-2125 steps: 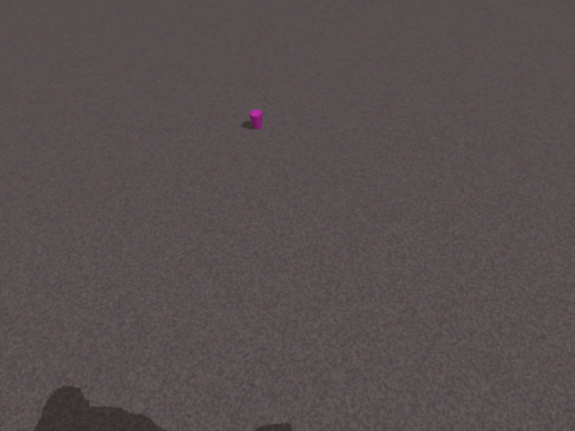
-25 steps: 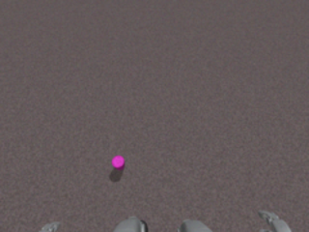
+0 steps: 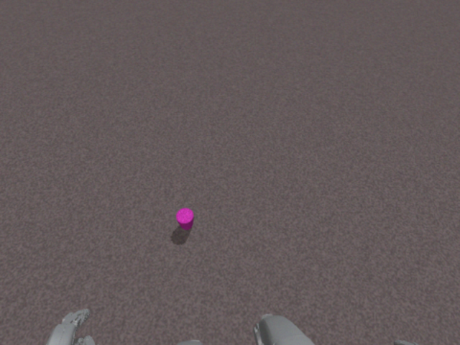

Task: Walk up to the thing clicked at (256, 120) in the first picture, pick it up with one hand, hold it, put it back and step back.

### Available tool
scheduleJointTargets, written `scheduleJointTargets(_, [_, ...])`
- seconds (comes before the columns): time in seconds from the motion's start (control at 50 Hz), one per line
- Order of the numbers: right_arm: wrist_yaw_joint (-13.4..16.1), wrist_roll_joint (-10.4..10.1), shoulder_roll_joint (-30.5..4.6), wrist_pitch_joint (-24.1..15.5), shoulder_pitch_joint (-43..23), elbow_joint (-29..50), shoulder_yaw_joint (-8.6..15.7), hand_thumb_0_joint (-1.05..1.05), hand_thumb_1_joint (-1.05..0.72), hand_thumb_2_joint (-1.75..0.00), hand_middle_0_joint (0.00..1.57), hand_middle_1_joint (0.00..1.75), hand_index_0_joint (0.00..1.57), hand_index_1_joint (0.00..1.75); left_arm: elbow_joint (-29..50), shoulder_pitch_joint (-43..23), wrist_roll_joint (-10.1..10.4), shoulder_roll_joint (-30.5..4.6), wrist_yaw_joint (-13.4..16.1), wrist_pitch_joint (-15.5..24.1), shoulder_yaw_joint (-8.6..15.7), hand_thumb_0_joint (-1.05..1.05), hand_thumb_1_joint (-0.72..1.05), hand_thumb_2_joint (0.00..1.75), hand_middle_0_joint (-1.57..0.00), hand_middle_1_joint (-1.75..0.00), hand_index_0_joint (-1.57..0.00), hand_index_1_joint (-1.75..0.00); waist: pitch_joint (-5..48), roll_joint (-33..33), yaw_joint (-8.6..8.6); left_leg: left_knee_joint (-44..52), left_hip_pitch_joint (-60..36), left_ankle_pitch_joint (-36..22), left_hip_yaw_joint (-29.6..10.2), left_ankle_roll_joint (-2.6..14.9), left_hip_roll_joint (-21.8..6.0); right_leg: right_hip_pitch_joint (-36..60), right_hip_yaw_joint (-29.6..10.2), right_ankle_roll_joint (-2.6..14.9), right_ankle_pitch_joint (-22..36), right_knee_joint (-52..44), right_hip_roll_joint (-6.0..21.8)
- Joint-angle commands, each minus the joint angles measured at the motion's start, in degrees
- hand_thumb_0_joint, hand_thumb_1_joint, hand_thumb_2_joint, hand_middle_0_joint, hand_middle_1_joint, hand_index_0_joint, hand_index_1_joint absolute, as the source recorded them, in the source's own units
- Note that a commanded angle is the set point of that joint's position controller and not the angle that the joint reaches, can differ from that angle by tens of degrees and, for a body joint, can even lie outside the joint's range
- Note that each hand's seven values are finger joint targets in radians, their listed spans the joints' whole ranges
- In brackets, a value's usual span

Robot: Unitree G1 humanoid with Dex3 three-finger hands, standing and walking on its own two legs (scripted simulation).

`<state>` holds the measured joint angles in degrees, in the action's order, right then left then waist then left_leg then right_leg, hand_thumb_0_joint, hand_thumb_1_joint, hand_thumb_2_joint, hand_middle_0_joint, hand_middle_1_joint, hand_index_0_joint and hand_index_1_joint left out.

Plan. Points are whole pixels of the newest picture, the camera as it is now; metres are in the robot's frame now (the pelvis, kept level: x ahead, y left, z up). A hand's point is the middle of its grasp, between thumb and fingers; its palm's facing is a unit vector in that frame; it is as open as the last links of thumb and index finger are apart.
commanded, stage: step back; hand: left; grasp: from above
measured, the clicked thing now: (185, 220) +0.68 +0.19 -0.71
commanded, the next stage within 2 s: none
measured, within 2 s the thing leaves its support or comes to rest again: neither
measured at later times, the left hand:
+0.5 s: hand out of the picture -0.08 +0.24 -0.13, palm faces -0.01 -0.90 -0.44, open 7.4 cm
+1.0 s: hand out of the picture -0.29 +0.22 -0.16, palm faces -0.06 -0.92 -0.40, open 7.4 cm
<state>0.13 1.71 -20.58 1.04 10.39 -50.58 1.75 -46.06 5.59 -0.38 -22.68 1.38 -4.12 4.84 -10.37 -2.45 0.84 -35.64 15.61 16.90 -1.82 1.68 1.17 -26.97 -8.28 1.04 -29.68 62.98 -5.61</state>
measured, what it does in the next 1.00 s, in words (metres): walks backwards: right foot, then left foot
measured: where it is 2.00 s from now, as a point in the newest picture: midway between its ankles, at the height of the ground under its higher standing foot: outside the picture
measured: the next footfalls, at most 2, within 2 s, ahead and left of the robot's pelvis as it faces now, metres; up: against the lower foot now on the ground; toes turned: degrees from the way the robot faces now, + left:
right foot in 0.26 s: -0.09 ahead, -0.15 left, +0.00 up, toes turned -1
left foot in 0.60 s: -0.20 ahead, +0.08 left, +0.00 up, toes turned +0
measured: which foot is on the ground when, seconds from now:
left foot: down 0.00-0.28, up 0.30-0.58, down 0.60-1.00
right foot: up 0.00-0.24, down 0.26-0.62, up 0.64-0.94, down 0.96-1.00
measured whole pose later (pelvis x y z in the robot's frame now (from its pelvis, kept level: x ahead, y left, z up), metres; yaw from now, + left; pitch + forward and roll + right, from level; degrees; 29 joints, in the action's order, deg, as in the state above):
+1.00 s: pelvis -0.37 -0.05 -0.01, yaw -4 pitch -3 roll -2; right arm -0.2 2.2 -23.2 2.5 5.0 -48.0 2.7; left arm -53.4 12.3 -2.1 -21.5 -0.3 -1.6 4.7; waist -8.1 2.2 -0.9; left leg -39.0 26.0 13.6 0.3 0.9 -4.3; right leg -10.8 -0.9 0.8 -23.4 36.9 -2.4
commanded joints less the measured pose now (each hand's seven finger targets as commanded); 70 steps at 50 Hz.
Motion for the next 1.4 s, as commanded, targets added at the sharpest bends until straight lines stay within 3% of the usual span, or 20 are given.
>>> scheduleJointTargets(0.0, [1.98,0.17,-15.16,-1.64,-2.94,5.99,4.42,0.00,-0.90,-0.90,0.20,0.30,0.20,0.30,3.54,4.56,-0.02,-10.28,0.11,1.43,3.53,0.00,0.90,0.90,-0.20,-0.30,-0.20,-0.30,10.27,9.61,-1.35,10.18,-4.52,-29.79,-12.93,12.07,-15.53,-0.21,-1.59,-1.39,-0.20,8.41,0.52])
scheduleJointTargets(0.12, [1.88,0.40,-16.94,-1.04,0.12,7.10,5.27,0.00,-0.90,-0.90,0.20,0.30,0.20,0.30,3.90,4.04,-0.55,-9.39,-0.64,1.77,3.22,0.00,0.90,0.90,-0.20,-0.30,-0.20,-0.30,12.55,12.28,1.48,9.65,-8.30,-23.18,-12.72,12.68,-16.12,3.80,3.62,-2.38,-0.23,-10.95,3.07])
scheduleJointTargets(0.2, [1.47,-0.29,-17.77,0.24,-4.19,8.16,5.36,0.00,-0.90,-0.90,0.20,0.30,0.20,0.30,-0.99,13.61,-0.80,-8.75,-1.33,2.39,3.64,0.00,0.90,0.90,-0.20,-0.30,-0.20,-0.30,16.62,14.24,-2.72,6.23,-0.90,-13.90,-9.87,7.47,-13.19,18.27,8.60,0.53,12.05,-36.27,4.18])
scheduleJointTargets(0.28, [2.52,-1.07,-14.89,0.94,-5.54,8.92,5.05,0.00,-0.90,-0.90,0.20,0.30,0.20,0.30,4.53,3.10,-1.92,-20.48,-0.87,2.97,5.91,0.00,0.90,0.90,-0.20,-0.30,-0.20,-0.30,5.18,-11.32,-3.13,-31.06,12.53,16.66,-9.16,-2.55,2.30,-1.83,-24.74,16.84,8.17,-49.07,30.60])
scheduleJointTargets(0.34, [2.01,-1.60,-12.95,0.28,1.26,5.54,4.18,0.00,-0.90,-0.90,0.20,0.30,0.20,0.30,5.28,-3.51,-2.16,-13.23,-0.24,3.16,4.18,0.00,0.90,0.90,-0.20,-0.30,-0.20,-0.30,6.04,-5.78,1.19,-33.68,10.62,8.55,-7.23,-1.91,5.89,2.93,-4.19,9.25,23.26,-40.68,17.70])
scheduleJointTargets(0.48, [1.89,-0.61,-11.20,-0.31,0.36,6.05,3.43,0.00,-0.90,-0.90,0.20,0.30,0.20,0.30,5.24,4.88,-2.09,-12.64,0.68,2.54,3.61,0.00,0.90,0.90,-0.20,-0.30,-0.20,-0.30,11.52,-8.97,-4.36,-12.00,10.90,14.51,-1.08,-2.75,2.24,22.61,-4.86,11.23,38.14,-34.64,20.60])
scheduleJointTargets(0.56, [1.58,-0.15,-12.12,-0.61,7.91,2.73,4.53,0.00,-0.90,-0.90,0.20,0.30,0.20,0.30,6.30,1.46,-0.92,-12.13,0.24,1.35,2.29,0.00,0.90,0.90,-0.20,-0.30,-0.20,-0.30,14.75,-4.78,-0.13,12.23,-3.99,-4.57,0.48,0.09,-0.19,14.81,-1.73,5.87,32.50,-27.00,17.73])
scheduleJointTargets(0.6, [0.91,0.32,-23.50,-0.22,2.33,4.63,6.68,0.00,-0.90,-0.90,0.20,0.30,0.20,0.30,7.82,-1.07,-0.07,-10.24,0.51,1.36,2.03,0.00,0.90,0.90,-0.20,-0.30,-0.20,-0.30,12.52,17.00,0.87,17.39,-1.06,-15.69,-27.32,13.10,-22.44,0.65,8.02,-0.22,-3.68,-8.74,1.90])
scheduleJointTargets(0.62, [1.00,0.76,-23.58,-0.75,1.37,5.35,6.95,0.00,-0.90,-0.90,0.20,0.30,0.20,0.30,7.04,-3.49,-1.08,-11.60,0.99,1.25,3.06,0.00,0.90,0.90,-0.20,-0.30,-0.20,-0.30,10.64,14.01,2.46,18.28,5.39,-17.91,-32.47,17.31,-25.66,2.57,-0.58,-0.55,-8.42,2.51,2.14])
scheduleJointTargets(0.68, [2.01,0.78,-16.35,-1.01,-5.42,5.87,4.33,0.00,-0.90,-0.90,0.20,0.30,0.20,0.30,3.01,3.36,0.33,-10.42,0.78,0.64,2.77,0.00,0.90,0.90,-0.20,-0.30,-0.20,-0.30,9.78,6.41,-3.39,12.51,2.53,-25.14,-13.46,11.27,-16.41,-0.17,-3.57,0.37,0.18,13.49,-0.06])
scheduleJointTargets(0.82, [1.40,0.62,-15.38,-0.56,0.04,5.20,4.84,0.00,-0.90,-0.90,0.20,0.30,0.20,0.30,2.06,3.61,-0.97,-9.76,-0.50,2.23,2.22,0.00,0.90,0.90,-0.20,-0.30,-0.20,-0.30,13.06,11.44,1.36,11.30,-11.73,-13.33,-11.46,12.21,-15.14,0.53,3.49,-3.01,-0.67,-9.39,3.04])
scheduleJointTargets(0.92, [0.61,0.54,-18.10,1.06,-3.84,5.43,5.54,0.00,-0.90,-0.90,0.20,0.30,0.20,0.30,-5.70,15.01,-1.28,-9.18,-1.34,3.54,2.52,0.00,0.90,0.90,-0.20,-0.30,-0.20,-0.30,13.85,14.39,-2.96,12.45,2.30,10.62,-8.54,7.29,-13.26,19.54,10.96,1.67,6.94,-37.03,3.26])
scheduleJointTargets(0.94, [0.48,0.36,-14.83,1.14,-3.08,5.28,4.73,0.00,-0.90,-0.90,0.20,0.30,0.20,0.30,-6.65,15.61,-1.93,-11.07,-1.26,3.87,3.35,0.00,0.90,0.90,-0.20,-0.30,-0.20,-0.30,12.37,7.88,-2.89,5.81,9.15,13.27,-6.05,4.03,-10.08,22.80,4.24,2.95,4.64,-40.49,5.43])
scheduleJointTargets(0.98, [1.29,0.05,-11.56,0.58,-8.47,7.54,4.06,0.00,-0.90,-0.90,0.20,0.30,0.20,0.30,-2.73,8.84,-2.97,-21.31,-0.87,3.94,5.48,0.00,0.90,0.90,-0.20,-0.30,-0.20,-0.30,6.23,-11.30,-6.55,-15.14,16.43,16.35,-6.41,-2.38,0.97,3.68,-27.00,13.94,-20.86,-52.74,29.43])
scheduleJointTargets(1.0, [1.34,-0.16,-14.50,0.50,-8.36,6.55,4.93,0.00,-0.90,-0.90,0.20,0.30,0.20,0.30,-1.16,4.32,-2.74,-20.25,-0.73,4.45,5.26,0.00,0.90,0.90,-0.20,-0.30,-0.20,-0.30,1.40,-6.53,-4.24,-21.25,14.51,12.75,-9.64,-2.86,-0.82,-1.81,-25.40,14.51,-20.07,-52.14,29.09])
scheduleJointTargets(1.06, [0.91,-0.71,-12.43,-0.65,-2.06,2.85,3.98,0.00,-0.90,-0.90,0.20,0.30,0.20,0.30,-1.03,1.19,-2.42,-14.10,-0.47,5.75,3.66,0.00,0.90,0.90,-0.20,-0.30,-0.20,-0.30,5.25,-4.30,-0.84,-21.99,12.64,5.33,-6.23,-2.46,2.07,8.12,-6.58,8.27,6.52,-44.61,18.59])
scheduleJointTargets(1.16, [-0.45,0.27,-12.80,-1.65,-3.64,1.85,4.01,0.00,-0.90,-0.90,0.20,0.30,0.20,0.30,-2.26,6.52,-2.74,-15.29,-1.18,6.14,4.03,0.00,0.90,0.90,-0.20,-0.30,-0.20,-0.30,3.84,-7.68,-4.97,-7.74,12.41,9.33,-1.97,-3.25,-0.94,14.66,-8.10,9.08,-9.41,-46.67,19.86])
scheduleJointTargets(1.24, [-0.63,0.16,-11.53,-3.23,2.15,-1.69,4.46,0.00,-0.90,-0.90,0.20,0.30,0.20,0.30,-2.24,4.29,-1.82,-14.59,-1.70,5.09,2.90,0.00,0.90,0.90,-0.20,-0.30,-0.20,-0.30,6.63,-5.60,-1.51,12.01,-3.49,3.46,3.13,-1.42,0.26,11.15,-2.59,7.90,1.53,-39.71,18.75])
scheduleJointTargets(1.32, [-0.33,0.41,-21.46,-4.14,7.30,-2.33,7.25,0.00,-0.90,-0.90,0.20,0.30,0.20,0.30,-2.46,0.89,-1.24,-13.17,-1.72,4.84,2.50,0.00,0.90,0.90,-0.20,-0.30,-0.20,-0.30,5.11,9.37,2.40,24.80,-5.44,29.90,-33.36,13.51,-21.12,-4.29,6.04,1.14,-3.59,-9.41,7.83])
scheduleJointTargets(1.38, [0.03,0.35,-17.96,-4.70,3.78,-1.39,6.13,0.00,-0.90,-0.90,0.20,0.30,0.20,0.30,-3.61,4.44,-0.85,-11.46,-2.12,5.61,2.16,0.00,0.90,0.90,-0.20,-0.30,-0.20,-0.30,4.02,8.69,-0.54,21.31,-6.10,16.70,-23.79,11.77,-17.37,-5.19,4.56,1.32,1.03,-9.95,9.79])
